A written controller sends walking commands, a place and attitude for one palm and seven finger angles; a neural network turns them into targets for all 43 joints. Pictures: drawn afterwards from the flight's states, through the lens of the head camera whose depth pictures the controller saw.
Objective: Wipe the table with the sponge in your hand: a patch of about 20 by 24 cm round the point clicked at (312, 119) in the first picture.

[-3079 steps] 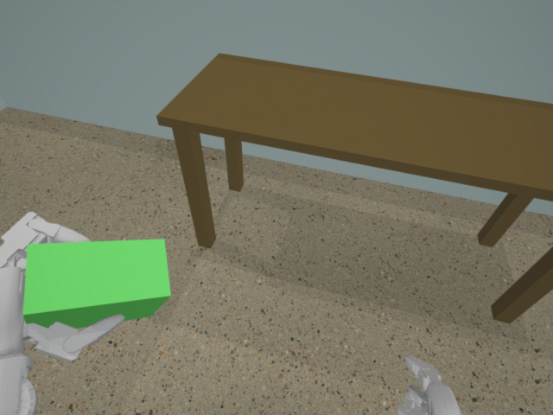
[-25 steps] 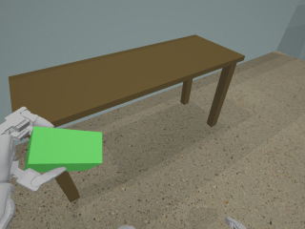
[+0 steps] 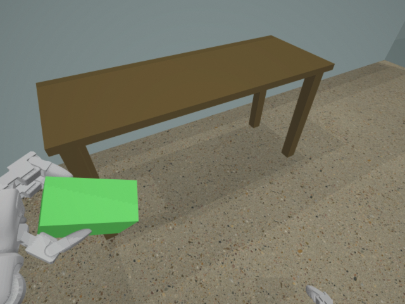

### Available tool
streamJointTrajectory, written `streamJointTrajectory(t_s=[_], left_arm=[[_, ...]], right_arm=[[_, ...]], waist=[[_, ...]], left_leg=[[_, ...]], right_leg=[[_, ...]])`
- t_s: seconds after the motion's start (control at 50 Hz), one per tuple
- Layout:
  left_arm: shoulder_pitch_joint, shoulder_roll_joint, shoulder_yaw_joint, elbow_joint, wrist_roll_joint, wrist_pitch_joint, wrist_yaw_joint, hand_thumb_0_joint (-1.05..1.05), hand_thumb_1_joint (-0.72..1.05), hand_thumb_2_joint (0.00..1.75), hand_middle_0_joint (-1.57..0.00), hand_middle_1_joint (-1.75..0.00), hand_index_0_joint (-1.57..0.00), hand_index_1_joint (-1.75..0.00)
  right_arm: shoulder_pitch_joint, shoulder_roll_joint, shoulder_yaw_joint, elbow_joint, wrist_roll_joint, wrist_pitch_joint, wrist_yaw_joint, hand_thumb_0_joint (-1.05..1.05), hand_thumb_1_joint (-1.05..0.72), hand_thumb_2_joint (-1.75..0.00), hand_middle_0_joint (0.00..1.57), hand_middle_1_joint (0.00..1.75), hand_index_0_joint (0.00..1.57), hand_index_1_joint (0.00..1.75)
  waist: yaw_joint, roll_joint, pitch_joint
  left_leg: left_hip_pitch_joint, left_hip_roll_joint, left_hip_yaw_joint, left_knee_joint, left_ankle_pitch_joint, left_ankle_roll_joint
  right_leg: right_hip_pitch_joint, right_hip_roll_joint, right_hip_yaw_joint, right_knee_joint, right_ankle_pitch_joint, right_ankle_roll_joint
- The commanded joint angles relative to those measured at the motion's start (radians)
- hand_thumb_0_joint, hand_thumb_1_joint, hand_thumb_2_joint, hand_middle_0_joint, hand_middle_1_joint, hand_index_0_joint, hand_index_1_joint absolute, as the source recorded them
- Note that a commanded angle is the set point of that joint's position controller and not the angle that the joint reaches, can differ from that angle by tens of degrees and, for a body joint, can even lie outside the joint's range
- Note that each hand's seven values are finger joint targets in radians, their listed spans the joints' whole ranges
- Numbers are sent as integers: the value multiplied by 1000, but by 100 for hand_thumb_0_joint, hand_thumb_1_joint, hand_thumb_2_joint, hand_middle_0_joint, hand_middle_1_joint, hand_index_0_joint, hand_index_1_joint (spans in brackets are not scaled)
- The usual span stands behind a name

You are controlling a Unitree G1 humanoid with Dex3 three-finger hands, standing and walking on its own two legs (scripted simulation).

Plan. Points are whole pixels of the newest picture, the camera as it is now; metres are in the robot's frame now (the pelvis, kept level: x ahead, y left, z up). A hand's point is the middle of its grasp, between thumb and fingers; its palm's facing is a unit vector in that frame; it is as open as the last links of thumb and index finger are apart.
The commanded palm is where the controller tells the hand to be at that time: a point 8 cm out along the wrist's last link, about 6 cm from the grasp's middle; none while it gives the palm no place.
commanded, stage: stop stepping back and stand still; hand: left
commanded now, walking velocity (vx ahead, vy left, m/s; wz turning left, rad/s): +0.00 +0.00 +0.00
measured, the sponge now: (102, 208) +0.23 +0.18 +0.14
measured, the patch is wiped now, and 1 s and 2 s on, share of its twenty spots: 1.00 1.00 1.00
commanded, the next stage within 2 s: stand and wait in 0.16 s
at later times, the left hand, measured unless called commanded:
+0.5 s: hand (22, 208) +0.20 +0.28 +0.18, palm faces +0.44 -0.84 -0.33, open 10.5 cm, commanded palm +0.16 +0.31 +0.20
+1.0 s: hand (17, 199) +0.22 +0.30 +0.18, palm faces +0.40 -0.85 -0.33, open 10.5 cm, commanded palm +0.17 +0.33 +0.20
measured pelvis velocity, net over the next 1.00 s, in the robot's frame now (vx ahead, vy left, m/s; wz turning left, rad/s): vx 0.01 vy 0.05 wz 0.00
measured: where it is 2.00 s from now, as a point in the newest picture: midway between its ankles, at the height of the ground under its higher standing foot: outside the picture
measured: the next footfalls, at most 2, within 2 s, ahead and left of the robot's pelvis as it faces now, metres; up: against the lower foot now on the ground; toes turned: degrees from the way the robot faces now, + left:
left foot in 0.18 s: +0.05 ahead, +0.14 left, +0.00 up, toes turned +1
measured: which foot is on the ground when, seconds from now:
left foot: up 0.00-0.16, down 0.18-1.00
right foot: down 0.00-1.00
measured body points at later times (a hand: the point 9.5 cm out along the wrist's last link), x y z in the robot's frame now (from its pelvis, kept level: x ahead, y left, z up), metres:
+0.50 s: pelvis +0.00 +0.03 +0.02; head -0.02 +0.04 +0.47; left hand +0.17 +0.32 +0.20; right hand +0.18 -0.20 -0.05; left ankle +0.01 +0.14 -0.71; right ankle +0.03 -0.08 -0.71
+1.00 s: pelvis +0.01 +0.05 +0.03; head +0.00 +0.07 +0.48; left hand +0.19 +0.34 +0.19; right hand +0.20 -0.18 -0.04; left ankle +0.01 +0.14 -0.71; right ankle +0.03 -0.08 -0.71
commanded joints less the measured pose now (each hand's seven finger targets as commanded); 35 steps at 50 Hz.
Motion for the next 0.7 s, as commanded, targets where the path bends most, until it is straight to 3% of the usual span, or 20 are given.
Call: streamJointTrajectory(t_s=[0.0, 0.06, 0.1, 0.12, 0.14, 0.16, 0.18, 0.2, 0.24, 0.26, 0.28, 0.3, 0.32, 0.34, 0.42, 0.46, 0.48, 0.54, 0.62, 0.68], left_arm=[[-129, 213, 141, -319, -11, -91, 25, 0, 10, 130, -120, -160, -120, -160], [-95, 198, 125, -279, -3, -69, 58, 0, 10, 130, -120, -160, -120, -160], [-56, 177, 113, -241, -6, -60, 79, 0, 10, 130, -120, -160, -120, -160], [-62, 177, 111, -260, -11, -62, 85, 0, 10, 130, -120, -160, -120, -160], [-54, 170, 113, -271, -14, -62, 91, 0, 10, 130, -120, -160, -120, -160], [-46, 170, 123, -268, -12, -51, 97, 0, 10, 130, -120, -160, -120, -160], [-32, 178, 126, -243, -10, -43, 96, 0, 10, 130, -120, -160, -120, -160], [-32, 193, 139, -265, -5, -36, 94, 0, 10, 130, -120, -160, -120, -160], [4, 161, 123, -211, -3, -30, 86, 0, 10, 130, -120, -160, -120, -160], [-5, 167, 120, -210, -2, -35, 82, 0, 10, 130, -120, -160, -120, -160], [-30, 170, 114, -216, -3, -43, 79, 0, 10, 130, -120, -160, -120, -160], [-59, 181, 115, -240, -3, -42, 80, 0, 10, 130, -120, -160, -120, -160], [-103, 186, 110, -275, -1, -51, 82, 0, 10, 130, -120, -160, -120, -160], [-123, 193, 114, -278, -1, -57, 86, 0, 10, 130, -120, -160, -120, -160], [-102, 152, 84, -264, 8, -59, 95, 0, 10, 130, -120, -160, -120, -160], [-102, 143, 79, -233, 11, -53, 98, 0, 10, 130, -120, -160, -120, -160], [-97, 147, 86, -215, 10, -51, 99, 0, 10, 130, -120, -160, -120, -160], [-79, 142, 82, -210, 2, -49, 92, 0, 10, 130, -120, -160, -120, -160], [-71, 146, 79, -252, 0, -48, 89, 0, 10, 130, -120, -160, -120, -160], [-57, 153, 90, -254, -2, -47, 91, 0, 10, 130, -120, -160, -120, -160]], right_arm=[[-158, -89, -40, -196, -6, -40, -13, 0, -90, -90, 20, 30, 20, 30], [-178, -80, -27, -210, -18, -53, -48, 0, -90, -90, 20, 30, 20, 30], [-170, -93, -30, -214, -24, -65, -71, 0, -90, -90, 20, 30, 20, 30], [-169, -108, -34, -224, -28, -67, -76, 0, -90, -90, 20, 30, 20, 30], [-176, -135, -41, -234, -30, -68, -76, 0, -90, -90, 20, 30, 20, 30], [-178, -143, -38, -241, -18, -67, -70, 0, -90, -90, 20, 30, 20, 30], [-179, -111, -31, -232, -13, -68, -64, 0, -90, -90, 20, 30, 20, 30], [-190, -111, -32, -235, -11, -70, -61, 0, -90, -90, 20, 30, 20, 30], [-198, -118, -30, -222, -13, -71, -48, 0, -90, -90, 20, 30, 20, 30], [-197, -115, -38, -226, -17, -69, -43, 0, -90, -90, 20, 30, 20, 30], [-186, -113, -44, -219, -20, -66, -37, 0, -90, -90, 20, 30, 20, 30], [-190, -115, -48, -218, -16, -61, -33, 0, -90, -90, 20, 30, 20, 30], [-194, -103, -38, -211, -19, -62, -32, 0, -90, -90, 20, 30, 20, 30], [-189, -105, -34, -206, -22, -61, -35, 0, -90, -90, 20, 30, 20, 30], [-215, -115, -23, -225, -27, -57, -51, 0, -90, -90, 20, 30, 20, 30], [-223, -109, -20, -229, -23, -58, -51, 0, -90, -90, 20, 30, 20, 30], [-221, -108, -22, -229, -23, -57, -51, 0, -90, -90, 20, 30, 20, 30], [-218, -112, -26, -233, -25, -56, -46, 0, -90, -90, 20, 30, 20, 30], [-225, -110, -22, -240, -27, -49, -39, 0, -90, -90, 20, 30, 20, 30], [-225, -108, -23, -245, -28, -39, -39, 0, -90, -90, 20, 30, 20, 30]], waist=[[-40, -53, 27], [-21, -110, -22], [-27, -24, -52], [-25, 49, -57], [-15, 173, -40], [-3, 206, -54], [-12, 158, -41], [-6, 150, -18], [4, 0, 24], [-1, -148, 25], [-16, -229, 22], [-15, -218, 27], [-22, -166, 3], [-27, -118, -7], [-3, 139, -13], [6, 96, -24], [8, 34, -34], [3, -28, -76], [4, 31, -93], [6, 26, -97]], left_leg=[[-23, 94, -30, -24, 74, 6], [219, 66, 82, -377, 55, 17], [317, 28, 126, -620, 62, 19], [343, 61, 56, -724, -22, 39], [331, 168, -128, -799, -78, 88], [296, 248, -230, -841, 6, 116], [242, 249, -248, -851, 0, 111], [192, 224, -211, -832, 8, 98], [75, 143, -71, -691, 28, 47], [44, 61, -1, -565, -3, 14], [69, 19, 22, -451, -5, -7], [84, 23, 19, -398, 51, -12], [135, 38, 9, -447, 91, -10], [197, 49, 3, -537, 122, -4], [249, 136, -133, -809, 180, 34], [201, 138, -124, -815, 189, 28], [198, 124, -101, -791, 209, 22], [245, 97, -61, -739, 320, 5], [267, 99, -51, -746, 388, -4], [268, 97, -43, -746, 399, -7]], right_leg=[[-115, -353, 411, -460, -159, -121], [-153, -302, 304, -424, -256, -90], [-80, -230, 247, -328, -263, -54], [-74, -181, 228, -235, -272, -21], [-104, -87, 165, -106, -213, 25], [-65, -14, 58, 25, -91, 69], [-37, -27, 80, 5, -127, 82], [12, -32, 90, -49, -87, 83], [154, -60, 131, -256, 61, 70], [148, -138, 268, -340, 16, 36], [75, -239, 418, -443, -147, -12], [65, -302, 481, -482, -124, -51], [66, -310, 452, -455, -51, -68], [52, -290, 387, -411, -20, -52], [75, -73, 157, -207, 90, 56], [150, -58, 132, -212, 151, 73], [175, -67, 146, -241, 183, 71], [206, -97, 180, -277, 273, 59], [222, -99, 176, -272, 323, 55], [230, -96, 172, -278, 340, 57]])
